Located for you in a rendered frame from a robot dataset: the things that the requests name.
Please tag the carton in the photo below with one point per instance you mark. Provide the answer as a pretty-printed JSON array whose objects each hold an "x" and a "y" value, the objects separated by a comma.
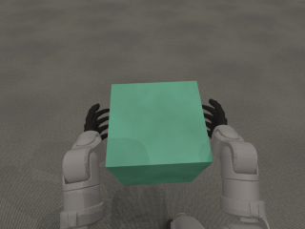
[{"x": 157, "y": 133}]

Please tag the robot right forearm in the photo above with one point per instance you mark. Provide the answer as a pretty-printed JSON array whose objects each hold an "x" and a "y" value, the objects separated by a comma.
[{"x": 240, "y": 177}]

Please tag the left robot hand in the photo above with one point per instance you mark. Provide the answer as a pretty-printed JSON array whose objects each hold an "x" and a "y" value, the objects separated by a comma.
[{"x": 92, "y": 123}]

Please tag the right robot shin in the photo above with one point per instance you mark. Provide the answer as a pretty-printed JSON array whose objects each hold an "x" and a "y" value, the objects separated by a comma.
[{"x": 180, "y": 215}]

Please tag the robot right thigh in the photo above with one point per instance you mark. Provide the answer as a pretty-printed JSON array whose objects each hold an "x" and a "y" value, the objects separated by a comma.
[{"x": 186, "y": 222}]

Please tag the right robot hand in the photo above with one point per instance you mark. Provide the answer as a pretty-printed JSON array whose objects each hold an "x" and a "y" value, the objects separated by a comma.
[{"x": 217, "y": 116}]

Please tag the robot left forearm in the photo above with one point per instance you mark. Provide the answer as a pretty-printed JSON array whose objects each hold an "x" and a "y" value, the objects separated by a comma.
[{"x": 82, "y": 205}]

